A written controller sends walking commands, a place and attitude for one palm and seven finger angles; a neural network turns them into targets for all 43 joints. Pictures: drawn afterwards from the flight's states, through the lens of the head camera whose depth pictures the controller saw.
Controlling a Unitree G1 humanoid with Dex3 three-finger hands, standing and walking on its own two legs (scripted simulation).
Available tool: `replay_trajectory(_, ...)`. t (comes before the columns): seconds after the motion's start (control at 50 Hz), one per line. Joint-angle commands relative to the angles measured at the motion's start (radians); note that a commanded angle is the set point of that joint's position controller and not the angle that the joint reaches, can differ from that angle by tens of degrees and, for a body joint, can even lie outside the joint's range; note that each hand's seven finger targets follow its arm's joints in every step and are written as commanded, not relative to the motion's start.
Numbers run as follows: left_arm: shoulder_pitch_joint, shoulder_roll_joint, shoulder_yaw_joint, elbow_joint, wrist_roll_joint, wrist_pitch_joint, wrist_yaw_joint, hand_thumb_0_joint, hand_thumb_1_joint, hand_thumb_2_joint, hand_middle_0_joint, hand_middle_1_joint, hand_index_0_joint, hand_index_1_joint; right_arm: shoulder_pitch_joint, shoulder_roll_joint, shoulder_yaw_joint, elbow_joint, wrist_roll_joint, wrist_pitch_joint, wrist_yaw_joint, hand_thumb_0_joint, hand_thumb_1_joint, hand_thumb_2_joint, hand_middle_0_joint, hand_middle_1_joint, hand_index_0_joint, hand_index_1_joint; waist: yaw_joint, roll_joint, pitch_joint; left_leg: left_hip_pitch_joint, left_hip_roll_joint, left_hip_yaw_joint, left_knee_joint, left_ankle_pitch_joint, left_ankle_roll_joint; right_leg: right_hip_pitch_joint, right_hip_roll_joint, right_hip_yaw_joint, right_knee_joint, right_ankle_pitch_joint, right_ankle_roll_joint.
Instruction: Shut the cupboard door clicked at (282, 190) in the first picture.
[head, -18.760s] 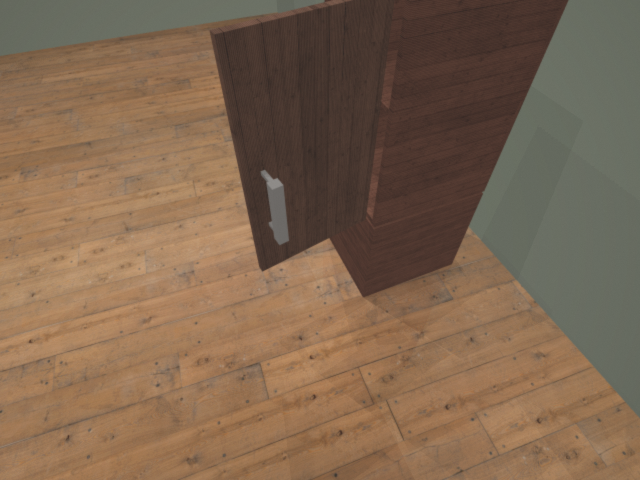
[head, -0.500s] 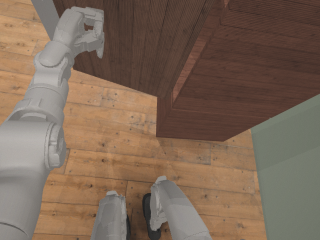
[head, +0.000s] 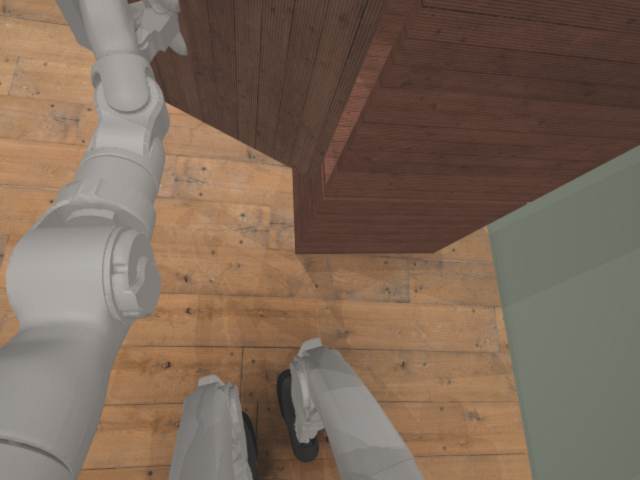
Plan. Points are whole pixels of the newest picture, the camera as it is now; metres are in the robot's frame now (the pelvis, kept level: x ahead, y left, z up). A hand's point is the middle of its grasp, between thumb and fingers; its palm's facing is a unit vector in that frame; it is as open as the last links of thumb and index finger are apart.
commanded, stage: pull the fist back off the door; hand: left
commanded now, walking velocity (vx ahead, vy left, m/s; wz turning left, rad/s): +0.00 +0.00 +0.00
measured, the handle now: out of the picture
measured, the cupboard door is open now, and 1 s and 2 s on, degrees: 61 61 61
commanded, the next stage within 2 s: draw the hand back to the body in 0.66 s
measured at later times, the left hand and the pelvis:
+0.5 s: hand (204, 92) +0.52 +0.03 +0.06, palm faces +0.03 -1.00 -0.03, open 3.1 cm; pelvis +0.02 -0.02 +0.04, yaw +3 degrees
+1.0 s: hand (154, 118) +0.47 +0.07 +0.10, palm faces +0.05 -1.00 -0.07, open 3.1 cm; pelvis +0.01 -0.02 +0.07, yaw +2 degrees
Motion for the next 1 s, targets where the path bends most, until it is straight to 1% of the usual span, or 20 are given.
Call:
replay_trajectory(0.0,-0.483,0.069,-0.046,-0.238,0.038,-0.101,-0.012,0.000,0.900,0.900,-1.300,-1.500,-1.300,-1.500,0.257,-0.232,-0.103,0.002,0.021,0.026,0.012,0.000,-0.900,-0.900,0.200,0.300,0.200,0.300,-0.027,0.172,-0.754,0.518,0.044,-0.160,-0.202,0.505,-0.067,0.540,-0.033,0.127,-0.171,0.366,0.058)
replay_trajectory(0.04,-0.477,0.094,-0.005,-0.255,-0.004,-0.087,-0.029,0.000,0.900,0.900,-1.300,-1.500,-1.300,-1.500,0.250,-0.228,-0.097,-0.010,0.030,0.036,0.003,0.000,-0.900,-0.900,0.200,0.300,0.200,0.300,-0.007,0.188,-0.757,0.517,0.039,-0.153,-0.228,0.495,-0.066,0.578,-0.032,0.130,-0.182,0.370,0.055)
replay_trajectory(0.12,-0.339,0.077,0.038,-0.300,-0.045,-0.137,-0.015,0.000,0.900,0.900,-1.300,-1.500,-1.300,-1.500,0.222,-0.210,-0.095,-0.033,0.033,0.034,-0.003,0.000,-0.900,-0.900,0.200,0.300,0.200,0.300,0.035,0.115,-0.721,0.480,0.029,-0.116,-0.251,0.498,-0.057,0.666,-0.031,0.148,-0.202,0.423,0.056)
replay_trajectory(0.16,-0.249,-0.010,-0.023,-0.263,-0.032,-0.172,-0.010,0.000,0.900,0.900,-1.300,-1.500,-1.300,-1.500,0.204,-0.196,-0.099,-0.024,0.032,0.032,0.005,0.000,-0.900,-0.900,0.200,0.300,0.200,0.300,0.034,0.093,-0.637,0.465,0.027,-0.105,-0.260,0.488,-0.059,0.663,-0.033,0.149,-0.216,0.425,0.056)
replay_trajectory(0.18,-0.187,-0.003,-0.012,-0.228,-0.024,-0.183,-0.006,0.000,0.900,0.900,-1.300,-1.500,-1.300,-1.500,0.198,-0.198,-0.101,-0.019,0.032,0.035,0.006,0.000,-0.900,-0.900,0.200,0.300,0.200,0.300,0.045,0.052,-0.591,0.425,0.024,-0.092,-0.261,0.461,-0.054,0.679,-0.033,0.156,-0.224,0.414,0.057)
replay_trajectory(0.2,-0.163,-0.060,-0.062,-0.205,-0.020,-0.188,-0.009,0.000,0.900,0.900,-1.300,-1.500,-1.300,-1.500,0.186,-0.195,-0.102,-0.017,0.035,0.037,0.008,0.000,-0.900,-0.900,0.200,0.300,0.200,0.300,0.028,0.022,-0.548,0.400,0.022,-0.088,-0.265,0.427,-0.049,0.670,-0.035,0.158,-0.235,0.394,0.060)
replay_trajectory(0.24,-0.130,-0.107,-0.092,-0.193,-0.025,-0.199,-0.012,0.000,0.900,0.900,-1.300,-1.500,-1.300,-1.500,0.174,-0.194,-0.108,-0.013,0.041,0.040,0.009,0.000,-0.900,-0.900,0.200,0.300,0.200,0.300,0.036,0.024,-0.525,0.403,0.017,-0.080,-0.272,0.418,-0.050,0.671,-0.038,0.160,-0.241,0.395,0.059)
replay_trajectory(0.28,-0.101,-0.114,-0.083,-0.195,-0.046,-0.204,-0.013,0.000,0.900,0.900,-1.300,-1.500,-1.300,-1.500,0.159,-0.193,-0.112,-0.014,0.046,0.044,0.006,0.000,-0.900,-0.900,0.200,0.300,0.200,0.300,0.047,-0.012,-0.517,0.377,0.007,-0.063,-0.278,0.388,-0.047,0.714,-0.043,0.175,-0.258,0.382,0.061)
replay_trajectory(0.32,-0.108,-0.149,-0.116,-0.237,-0.054,-0.223,-0.015,0.000,0.900,0.900,-1.300,-1.500,-1.300,-1.500,0.142,-0.188,-0.113,-0.019,0.047,0.045,0.002,0.000,-0.900,-0.900,0.200,0.300,0.200,0.300,0.051,0.019,-0.522,0.396,0.003,-0.061,-0.278,0.395,-0.048,0.704,-0.046,0.175,-0.252,0.400,0.058)
replay_trajectory(0.38,-0.071,-0.154,-0.117,-0.310,-0.062,-0.263,-0.006,0.000,0.900,0.900,-1.300,-1.500,-1.300,-1.500,0.112,-0.184,-0.123,-0.027,0.046,0.049,0.000,0.000,-0.900,-0.900,0.200,0.300,0.200,0.300,0.075,0.014,-0.591,0.427,-0.003,-0.055,-0.270,0.414,-0.050,0.737,-0.051,0.181,-0.242,0.423,0.062)
replay_trajectory(0.42,-0.098,-0.180,-0.163,-0.342,-0.047,-0.285,-0.001,0.000,0.900,0.900,-1.300,-1.500,-1.300,-1.500,0.099,-0.179,-0.126,-0.025,0.046,0.051,-0.004,0.000,-0.900,-0.900,0.200,0.300,0.200,0.300,0.062,0.016,-0.580,0.443,-0.002,-0.058,-0.269,0.416,-0.049,0.725,-0.054,0.178,-0.236,0.436,0.064)
replay_trajectory(0.46,-0.055,-0.169,-0.155,-0.357,-0.042,-0.295,0.008,0.000,0.900,0.900,-1.300,-1.500,-1.300,-1.500,0.075,-0.181,-0.129,-0.028,0.048,0.056,-0.006,0.000,-0.900,-0.900,0.200,0.300,0.200,0.300,0.084,0.022,-0.608,0.453,-0.005,-0.053,-0.272,0.406,-0.051,0.743,-0.056,0.183,-0.238,0.421,0.066)
replay_trajectory(0.54,-0.015,-0.178,-0.169,-0.375,-0.048,-0.292,0.018,0.000,0.900,0.900,-1.300,-1.500,-1.300,-1.500,0.034,-0.175,-0.126,-0.041,0.057,0.063,-0.019,0.000,-0.900,-0.900,0.200,0.300,0.200,0.300,0.094,-0.009,-0.601,0.415,-0.012,-0.042,-0.278,0.357,-0.046,0.790,-0.065,0.207,-0.258,0.396,0.073)
replay_trajectory(0.6,-0.028,-0.186,-0.181,-0.357,-0.058,-0.283,0.020,0.000,0.900,0.900,-1.300,-1.500,-1.300,-1.500,0.004,-0.171,-0.122,-0.040,0.063,0.066,-0.030,0.000,-0.900,-0.900,0.200,0.300,0.200,0.300,0.077,-0.082,-0.549,0.344,-0.016,-0.037,-0.277,0.279,-0.038,0.813,-0.074,0.237,-0.297,0.314,0.082)
replay_trajectory(0.68,-0.090,-0.156,-0.163,-0.321,-0.064,-0.292,0.019,0.000,0.900,0.900,-1.300,-1.500,-1.300,-1.500,-0.009,-0.169,-0.116,-0.026,0.063,0.055,-0.044,0.000,-0.900,-0.900,0.200,0.300,0.200,0.300,0.064,-0.086,-0.538,0.304,-0.021,-0.033,-0.266,0.217,-0.035,0.806,-0.082,0.266,-0.323,0.217,0.084)
replay_trajectory(0.76,-0.060,-0.126,-0.133,-0.243,-0.067,-0.286,0.002,0.000,0.900,0.900,-1.300,-1.500,-1.300,-1.500,-0.010,-0.171,-0.107,-0.025,0.064,0.047,-0.048,0.000,-0.900,-0.900,0.200,0.300,0.200,0.300,0.075,-0.081,-0.528,0.274,-0.020,-0.034,-0.265,0.210,-0.038,0.803,-0.083,0.273,-0.318,0.204,0.081)
replay_trajectory(0.84,0.143,-0.043,-0.062,-0.444,-0.094,-0.270,-0.042,0.000,0.900,0.900,-1.300,-1.500,-1.300,-1.500,-0.012,-0.174,-0.109,-0.100,0.085,0.059,-0.048,0.000,-0.900,-0.900,0.200,0.300,0.200,0.300,0.192,-0.001,-0.721,0.432,-0.018,-0.022,-0.346,0.336,-0.048,0.973,-0.074,0.261,-0.311,0.372,0.076)
replay_trajectory(0.86,0.203,-0.070,-0.086,-0.496,-0.107,-0.249,-0.059,0.000,0.900,0.900,-1.300,-1.500,-1.300,-1.500,-0.013,-0.171,-0.111,-0.116,0.093,0.065,-0.049,0.000,-0.900,-0.900,0.200,0.300,0.200,0.300,0.197,-0.026,-0.723,0.471,-0.015,-0.021,-0.372,0.369,-0.048,1.009,-0.069,0.246,-0.324,0.421,0.077)
replay_trajectory(0.92,0.391,-0.122,-0.144,-0.663,-0.164,-0.177,-0.112,0.000,0.900,0.900,-1.300,-1.500,-1.300,-1.500,-0.032,-0.165,-0.110,-0.163,0.126,0.076,-0.061,0.000,-0.900,-0.900,0.200,0.300,0.200,0.300,0.217,-0.101,-0.657,0.544,-0.006,-0.020,-0.453,0.394,-0.046,1.099,-0.065,0.237,-0.398,0.448,0.080)
replay_trajectory(0.98,0.462,-0.166,-0.202,-0.801,-0.214,-0.123,-0.145,0.000,0.900,0.900,-1.300,-1.500,-1.300,-1.500,-0.067,-0.160,-0.106,-0.179,0.151,0.074,-0.090,0.000,-0.900,-0.900,0.200,0.300,0.200,0.300,0.202,-0.176,-0.479,0.572,-0.001,-0.013,-0.524,0.302,-0.038,1.093,-0.076,0.249,-0.516,0.285,0.086)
